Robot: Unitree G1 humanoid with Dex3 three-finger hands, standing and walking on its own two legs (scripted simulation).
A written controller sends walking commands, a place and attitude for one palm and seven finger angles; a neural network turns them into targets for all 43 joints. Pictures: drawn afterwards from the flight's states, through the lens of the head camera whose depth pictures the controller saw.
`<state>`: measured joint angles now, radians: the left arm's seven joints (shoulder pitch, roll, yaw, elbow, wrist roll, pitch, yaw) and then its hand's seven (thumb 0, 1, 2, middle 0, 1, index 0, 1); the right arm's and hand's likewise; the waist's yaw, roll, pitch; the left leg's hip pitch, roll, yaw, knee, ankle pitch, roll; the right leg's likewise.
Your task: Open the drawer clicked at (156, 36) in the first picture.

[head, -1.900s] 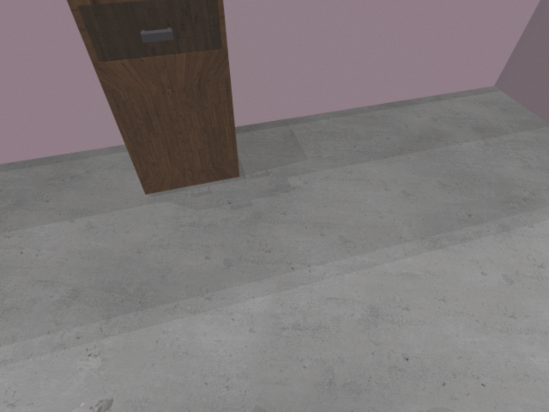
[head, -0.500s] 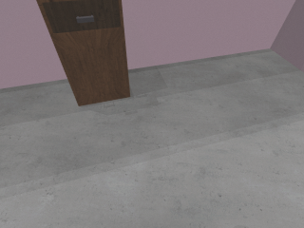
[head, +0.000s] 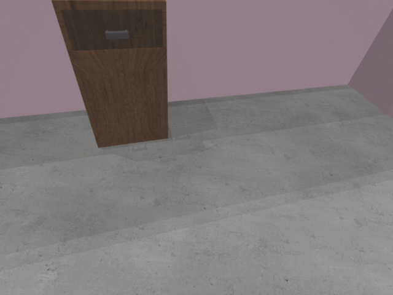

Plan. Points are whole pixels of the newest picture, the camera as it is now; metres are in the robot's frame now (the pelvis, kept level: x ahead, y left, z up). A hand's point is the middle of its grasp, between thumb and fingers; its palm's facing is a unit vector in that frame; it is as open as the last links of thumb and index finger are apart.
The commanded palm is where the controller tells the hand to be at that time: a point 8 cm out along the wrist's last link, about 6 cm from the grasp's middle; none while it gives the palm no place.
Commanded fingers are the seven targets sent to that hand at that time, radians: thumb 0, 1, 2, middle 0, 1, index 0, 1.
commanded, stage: walk to a spot facing it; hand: left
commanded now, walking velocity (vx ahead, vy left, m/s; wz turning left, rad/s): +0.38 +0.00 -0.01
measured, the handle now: (117, 33) +1.21 +0.47 +0.02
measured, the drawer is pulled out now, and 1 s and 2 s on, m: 0.00 0.00 0.00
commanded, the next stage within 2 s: turn to face it in 0.80 s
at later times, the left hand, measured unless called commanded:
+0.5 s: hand (154, 230) +0.33 +0.13 -0.17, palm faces +0.00 -0.98 -0.18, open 7.4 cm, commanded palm none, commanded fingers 0.00 0.90 0.90 -0.20 -0.30 -0.20 -0.30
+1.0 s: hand (141, 233) +0.32 +0.17 -0.18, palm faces +0.22 -0.97 -0.13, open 7.4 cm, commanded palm none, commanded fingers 0.00 0.90 0.90 -0.20 -0.30 -0.20 -0.30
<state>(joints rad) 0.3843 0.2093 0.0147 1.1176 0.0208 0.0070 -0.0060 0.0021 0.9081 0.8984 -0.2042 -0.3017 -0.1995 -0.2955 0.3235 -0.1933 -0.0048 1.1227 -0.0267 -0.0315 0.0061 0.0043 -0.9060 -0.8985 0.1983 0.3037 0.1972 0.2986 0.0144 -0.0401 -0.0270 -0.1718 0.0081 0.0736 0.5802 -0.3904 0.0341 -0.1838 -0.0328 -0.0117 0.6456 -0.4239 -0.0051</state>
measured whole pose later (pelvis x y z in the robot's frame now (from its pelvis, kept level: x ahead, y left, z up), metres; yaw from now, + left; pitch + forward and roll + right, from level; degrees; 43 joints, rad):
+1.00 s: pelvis +0.42 +0.03 +0.00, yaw +7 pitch -2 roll -2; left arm 0.41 0.14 0.02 1.15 0.01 -0.03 0.02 0.00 0.91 0.90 -0.20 -0.30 -0.20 -0.30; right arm 0.13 -0.14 -0.03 1.01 -0.02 -0.07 0.00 0.00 -0.91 -0.90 0.20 0.30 0.20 0.30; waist 0.05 -0.02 0.10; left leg -0.35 0.03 0.16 0.62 -0.24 0.10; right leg -0.29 -0.08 -0.10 1.13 -0.49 0.02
